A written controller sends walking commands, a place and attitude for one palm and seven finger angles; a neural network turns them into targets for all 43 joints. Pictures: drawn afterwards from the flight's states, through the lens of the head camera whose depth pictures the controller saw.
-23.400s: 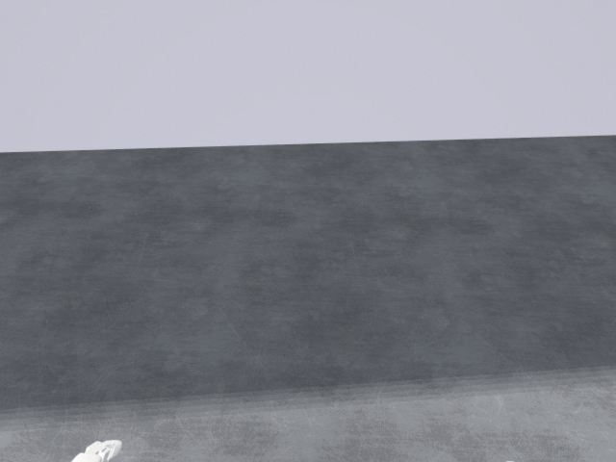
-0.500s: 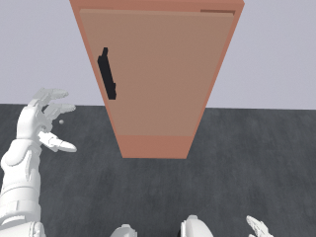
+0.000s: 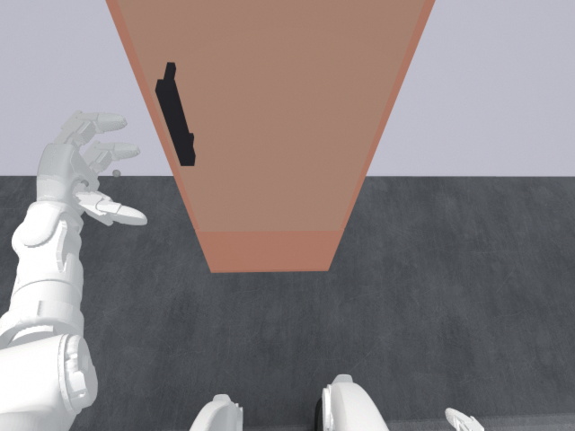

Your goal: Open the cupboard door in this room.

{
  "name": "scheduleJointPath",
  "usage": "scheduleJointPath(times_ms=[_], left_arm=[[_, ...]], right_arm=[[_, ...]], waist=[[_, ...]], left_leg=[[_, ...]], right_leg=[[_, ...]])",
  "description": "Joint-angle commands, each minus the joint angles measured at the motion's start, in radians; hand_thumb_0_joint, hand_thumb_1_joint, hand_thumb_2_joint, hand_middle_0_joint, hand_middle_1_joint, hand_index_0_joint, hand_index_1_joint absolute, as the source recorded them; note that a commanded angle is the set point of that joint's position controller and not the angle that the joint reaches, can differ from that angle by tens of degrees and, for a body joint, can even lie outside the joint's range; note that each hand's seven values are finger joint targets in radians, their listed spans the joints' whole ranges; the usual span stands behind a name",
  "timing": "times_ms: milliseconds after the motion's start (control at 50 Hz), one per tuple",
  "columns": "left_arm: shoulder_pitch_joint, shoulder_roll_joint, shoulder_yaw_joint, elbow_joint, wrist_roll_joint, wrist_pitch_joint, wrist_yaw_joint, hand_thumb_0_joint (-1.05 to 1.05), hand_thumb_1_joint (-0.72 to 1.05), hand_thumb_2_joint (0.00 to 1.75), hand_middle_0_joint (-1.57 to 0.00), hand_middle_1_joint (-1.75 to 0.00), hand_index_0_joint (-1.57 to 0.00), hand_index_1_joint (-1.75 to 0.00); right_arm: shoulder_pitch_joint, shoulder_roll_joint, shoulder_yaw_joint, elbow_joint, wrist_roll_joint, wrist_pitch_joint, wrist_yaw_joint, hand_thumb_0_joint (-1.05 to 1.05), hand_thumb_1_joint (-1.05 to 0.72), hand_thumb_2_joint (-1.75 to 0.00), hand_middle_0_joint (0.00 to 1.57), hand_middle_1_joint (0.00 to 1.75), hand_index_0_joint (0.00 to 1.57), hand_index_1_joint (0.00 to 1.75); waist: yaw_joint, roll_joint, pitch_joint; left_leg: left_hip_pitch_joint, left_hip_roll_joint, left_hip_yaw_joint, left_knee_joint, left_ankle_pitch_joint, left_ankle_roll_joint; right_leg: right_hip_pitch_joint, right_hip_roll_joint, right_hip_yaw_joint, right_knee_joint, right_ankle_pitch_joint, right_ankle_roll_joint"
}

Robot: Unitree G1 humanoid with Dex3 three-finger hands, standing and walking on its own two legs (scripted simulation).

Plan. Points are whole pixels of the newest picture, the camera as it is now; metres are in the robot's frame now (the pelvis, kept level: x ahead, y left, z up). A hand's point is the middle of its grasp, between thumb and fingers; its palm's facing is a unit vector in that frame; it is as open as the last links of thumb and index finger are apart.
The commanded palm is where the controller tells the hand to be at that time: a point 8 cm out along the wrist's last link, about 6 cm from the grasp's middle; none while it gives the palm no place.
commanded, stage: move the hooked fingers beside the handle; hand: left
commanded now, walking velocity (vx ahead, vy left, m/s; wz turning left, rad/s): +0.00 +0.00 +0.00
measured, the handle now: (179, 117) +0.55 +0.16 +0.07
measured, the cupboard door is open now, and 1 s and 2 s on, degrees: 0 0 0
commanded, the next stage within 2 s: slide the fingers in behind the handle in 1.24 s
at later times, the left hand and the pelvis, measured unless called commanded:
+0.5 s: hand (141, 142) +0.50 +0.21 +0.07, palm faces +0.00 -1.00 +0.00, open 14.0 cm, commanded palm +0.47 +0.26 +0.07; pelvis +0.00 +0.00 -0.01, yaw -1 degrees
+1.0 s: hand (136, 148) +0.49 +0.21 +0.07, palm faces +0.00 -1.00 +0.00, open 14.0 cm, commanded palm +0.47 +0.26 +0.07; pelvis +0.00 +0.00 +0.00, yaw -1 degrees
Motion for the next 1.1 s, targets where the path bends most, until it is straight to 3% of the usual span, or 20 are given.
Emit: scheduleJointPath(times_ms=[0,120,180,200,240,320,340,420,480,540,560,600,660,760,780,840,900,960,1040,1080], left_arm=[[-0.39,0.298,0.069,-0.168,-0.007,-0.063,0.015,0.0,-0.5,0.3,-0.3,-1.2,-0.3,-1.2],[-0.492,0.301,0.048,-0.145,0.02,-0.08,0.026,0.0,-0.5,0.3,-0.3,-1.2,-0.3,-1.2],[-0.542,0.277,0.027,-0.116,0.018,-0.085,0.029,0.0,-0.5,0.3,-0.3,-1.2,-0.3,-1.2],[-0.55,0.309,0.051,-0.093,0.024,-0.083,0.033,0.0,-0.5,0.3,-0.3,-1.2,-0.3,-1.2],[-0.569,0.3,0.034,-0.056,0.035,-0.073,0.036,0.0,-0.5,0.3,-0.3,-1.2,-0.3,-1.2],[-0.581,0.32,0.051,-0.07,0.05,-0.082,0.055,0.0,-0.5,0.3,-0.3,-1.2,-0.3,-1.2],[-0.596,0.299,0.036,-0.063,0.05,-0.08,0.06,0.0,-0.5,0.3,-0.3,-1.2,-0.3,-1.2],[-0.64,0.341,0.059,-0.015,0.067,-0.071,0.079,0.0,-0.5,0.3,-0.3,-1.2,-0.3,-1.2],[-0.571,0.382,0.098,-0.043,0.074,-0.083,0.081,0.0,-0.5,0.3,-0.3,-1.2,-0.3,-1.2],[-0.57,0.338,0.068,-0.087,0.064,-0.096,0.075,0.0,-0.5,0.3,-0.3,-1.2,-0.3,-1.2],[-0.54,0.345,0.085,-0.076,0.061,-0.094,0.074,0.0,-0.5,0.3,-0.3,-1.2,-0.3,-1.2],[-0.535,0.315,0.07,-0.065,0.048,-0.088,0.07,0.0,-0.5,0.3,-0.3,-1.2,-0.3,-1.2],[-0.538,0.338,0.075,-0.049,0.057,-0.078,0.07,0.0,-0.5,0.3,-0.3,-1.2,-0.3,-1.2],[-0.576,0.34,0.071,-0.096,0.054,-0.109,0.069,0.0,-0.5,0.3,-0.3,-1.2,-0.3,-1.2],[-0.596,0.307,0.045,-0.113,0.047,-0.115,0.066,0.0,-0.5,0.3,-0.3,-1.2,-0.3,-1.2],[-0.561,0.286,0.036,-0.059,0.046,-0.096,0.06,0.0,-0.5,0.3,-0.3,-1.2,-0.3,-1.2],[-0.559,0.278,0.028,-0.062,0.045,-0.088,0.06,0.0,-0.5,0.3,-0.3,-1.2,-0.3,-1.2],[-0.567,0.316,0.048,-0.041,0.053,-0.083,0.065,0.0,-0.5,0.3,-0.3,-1.2,-0.3,-1.2],[-0.586,0.311,0.042,-0.09,0.057,-0.108,0.066,0.0,-0.5,0.3,-0.3,-1.2,-0.3,-1.2],[-0.597,0.286,0.033,-0.091,0.044,-0.11,0.066,0.0,-0.5,0.3,-0.3,-1.2,-0.3,-1.2]], right_arm=[[0.106,-0.164,-0.061,-0.086,-0.001,-0.019,-0.011,0.0,-0.9,-0.9,0.2,0.3,0.2,0.3],[0.123,-0.162,-0.06,-0.08,-0.005,-0.002,-0.008,0.0,-0.9,-0.9,0.2,0.3,0.2,0.3],[0.138,-0.166,-0.058,-0.07,-0.009,0.0,-0.009,0.0,-0.9,-0.9,0.2,0.3,0.2,0.3],[0.145,-0.172,-0.061,-0.063,-0.009,0.003,-0.011,0.0,-0.9,-0.9,0.2,0.3,0.2,0.3],[0.15,-0.171,-0.057,-0.056,-0.01,0.007,-0.01,0.0,-0.9,-0.9,0.2,0.3,0.2,0.3],[0.171,-0.172,-0.06,-0.057,-0.018,0.016,-0.002,0.0,-0.9,-0.9,0.2,0.3,0.2,0.3],[0.173,-0.17,-0.058,-0.054,-0.02,0.019,0.001,0.0,-0.9,-0.9,0.2,0.3,0.2,0.3],[0.188,-0.176,-0.054,-0.053,-0.023,0.032,0.003,0.0,-0.9,-0.9,0.2,0.3,0.2,0.3],[0.192,-0.176,-0.054,-0.08,-0.026,0.04,0.008,0.0,-0.9,-0.9,0.2,0.3,0.2,0.3],[0.189,-0.17,-0.058,-0.079,-0.025,0.047,0.013,0.0,-0.9,-0.9,0.2,0.3,0.2,0.3],[0.194,-0.172,-0.061,-0.082,-0.026,0.051,0.014,0.0,-0.9,-0.9,0.2,0.3,0.2,0.3],[0.192,-0.17,-0.061,-0.081,-0.022,0.054,0.014,0.0,-0.9,-0.9,0.2,0.3,0.2,0.3],[0.191,-0.175,-0.061,-0.078,-0.019,0.06,0.008,0.0,-0.9,-0.9,0.2,0.3,0.2,0.3],[0.183,-0.169,-0.06,-0.068,-0.022,0.054,0.004,0.0,-0.9,-0.9,0.2,0.3,0.2,0.3],[0.184,-0.165,-0.059,-0.068,-0.023,0.051,0.006,0.0,-0.9,-0.9,0.2,0.3,0.2,0.3],[0.182,-0.168,-0.061,-0.058,-0.021,0.053,0.007,0.0,-0.9,-0.9,0.2,0.3,0.2,0.3],[0.177,-0.168,-0.06,-0.064,-0.02,0.055,0.006,0.0,-0.9,-0.9,0.2,0.3,0.2,0.3],[0.17,-0.172,-0.055,-0.069,-0.019,0.057,0.005,0.0,-0.9,-0.9,0.2,0.3,0.2,0.3],[0.166,-0.166,-0.056,-0.074,-0.022,0.054,0.007,0.0,-0.9,-0.9,0.2,0.3,0.2,0.3],[0.17,-0.166,-0.059,-0.072,-0.023,0.051,0.008,0.0,-0.9,-0.9,0.2,0.3,0.2,0.3]], waist=[[-0.002,0.05,-0.423],[-0.026,0.098,-0.433],[-0.046,0.081,-0.427],[-0.045,0.077,-0.443],[-0.055,0.079,-0.414],[-0.043,0.127,-0.491],[-0.053,0.125,-0.475],[-0.07,0.083,-0.444],[-0.036,0.114,-0.499],[-0.044,0.128,-0.513],[-0.034,0.099,-0.517],[-0.043,0.087,-0.491],[-0.052,0.057,-0.443],[-0.05,0.115,-0.484],[-0.057,0.138,-0.484],[-0.06,0.102,-0.455],[-0.059,0.113,-0.457],[-0.061,0.074,-0.418],[-0.049,0.139,-0.482],[-0.065,0.11,-0.483]], left_leg=[[0.073,-0.039,0.012,-0.163,0.332,0.026],[0.079,-0.038,0.01,-0.154,0.313,0.027],[0.082,-0.036,0.0,-0.149,0.31,0.029],[0.084,-0.033,-0.002,-0.146,0.31,0.027],[0.057,-0.036,0.001,-0.145,0.287,0.028],[0.109,-0.034,-0.007,-0.136,0.362,0.023],[0.108,-0.033,-0.009,-0.135,0.37,0.023],[0.039,-0.033,-0.004,-0.126,0.325,0.03],[0.054,-0.038,0.005,-0.131,0.357,0.031],[0.094,-0.032,0.007,-0.131,0.387,0.027],[0.086,-0.033,0.007,-0.134,0.387,0.027],[0.076,-0.032,0.011,-0.135,0.375,0.028],[0.034,-0.034,0.014,-0.144,0.315,0.033],[0.087,-0.034,0.008,-0.136,0.361,0.028],[0.11,-0.035,0.005,-0.135,0.382,0.028],[0.097,-0.031,0.002,-0.134,0.373,0.025],[0.098,-0.033,0.004,-0.135,0.373,0.026],[0.036,-0.036,0.007,-0.132,0.316,0.03],[0.101,-0.035,-0.001,-0.127,0.374,0.023],[0.11,-0.033,-0.004,-0.118,0.389,0.026]], right_leg=[[0.365,0.056,0.007,-0.077,0.23,-0.04],[0.327,0.058,0.01,-0.075,0.207,-0.04],[0.298,0.061,0.002,-0.072,0.194,-0.042],[0.293,0.06,0.003,-0.071,0.191,-0.04],[0.287,0.058,0.005,-0.077,0.179,-0.038],[0.282,0.061,-0.001,-0.058,0.218,-0.043],[0.271,0.061,-0.005,-0.058,0.222,-0.042],[0.281,0.062,0.004,-0.061,0.214,-0.036],[0.331,0.065,0.007,-0.054,0.249,-0.044],[0.32,0.067,0.003,-0.058,0.266,-0.04],[0.338,0.068,0.003,-0.059,0.271,-0.041],[0.331,0.07,0.003,-0.066,0.271,-0.039],[0.333,0.067,0.007,-0.079,0.235,-0.035],[0.326,0.066,0.006,-0.069,0.259,-0.041],[0.312,0.069,0.002,-0.066,0.266,-0.043],[0.299,0.068,-0.004,-0.069,0.256,-0.04],[0.292,0.065,-0.002,-0.069,0.256,-0.041],[0.306,0.063,0.003,-0.071,0.232,-0.038],[0.294,0.064,-0.001,-0.054,0.252,-0.045],[0.286,0.068,-0.004,-0.054,0.261,-0.042]])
